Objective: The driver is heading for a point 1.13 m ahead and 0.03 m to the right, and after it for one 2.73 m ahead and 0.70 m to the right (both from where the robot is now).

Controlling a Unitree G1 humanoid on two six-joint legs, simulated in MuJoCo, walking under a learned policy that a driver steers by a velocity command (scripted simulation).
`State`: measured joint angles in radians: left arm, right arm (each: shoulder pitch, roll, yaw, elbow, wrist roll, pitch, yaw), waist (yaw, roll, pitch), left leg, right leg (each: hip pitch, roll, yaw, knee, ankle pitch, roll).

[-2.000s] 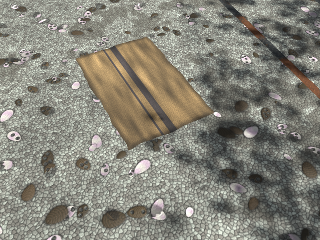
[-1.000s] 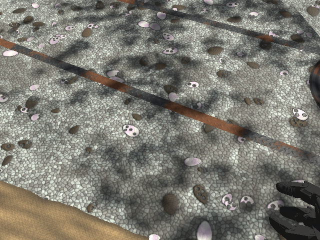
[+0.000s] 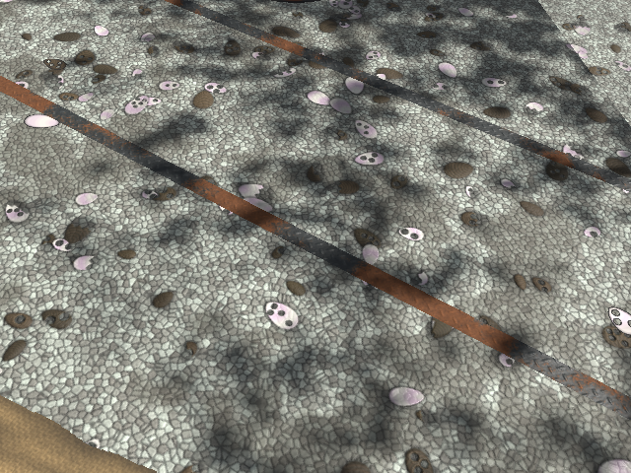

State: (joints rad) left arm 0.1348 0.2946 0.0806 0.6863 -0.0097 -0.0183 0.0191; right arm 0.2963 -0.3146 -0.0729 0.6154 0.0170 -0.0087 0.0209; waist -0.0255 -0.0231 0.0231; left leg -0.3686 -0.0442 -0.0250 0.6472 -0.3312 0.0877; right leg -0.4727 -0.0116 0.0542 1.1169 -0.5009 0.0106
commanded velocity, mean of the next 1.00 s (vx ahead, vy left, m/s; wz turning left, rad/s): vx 0.59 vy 0.00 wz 0.02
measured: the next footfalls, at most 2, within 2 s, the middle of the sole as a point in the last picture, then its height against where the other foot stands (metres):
right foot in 0.34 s outside the picture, level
left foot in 0.76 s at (216, 416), level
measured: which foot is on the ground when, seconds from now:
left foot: down 0.00-0.36, up 0.38-0.74, down 0.76-1.00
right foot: up 0.00-0.32, down 0.34-0.76, up 0.78-1.00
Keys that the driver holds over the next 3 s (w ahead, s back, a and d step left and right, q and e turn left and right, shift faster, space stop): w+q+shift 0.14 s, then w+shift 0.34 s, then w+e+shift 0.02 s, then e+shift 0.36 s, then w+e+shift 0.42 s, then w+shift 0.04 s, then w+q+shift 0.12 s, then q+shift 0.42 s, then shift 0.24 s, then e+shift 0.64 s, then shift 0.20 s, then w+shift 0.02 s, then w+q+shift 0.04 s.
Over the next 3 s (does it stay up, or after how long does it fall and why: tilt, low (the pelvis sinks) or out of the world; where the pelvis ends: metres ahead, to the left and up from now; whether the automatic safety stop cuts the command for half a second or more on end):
stays up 1.15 -0.27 0.01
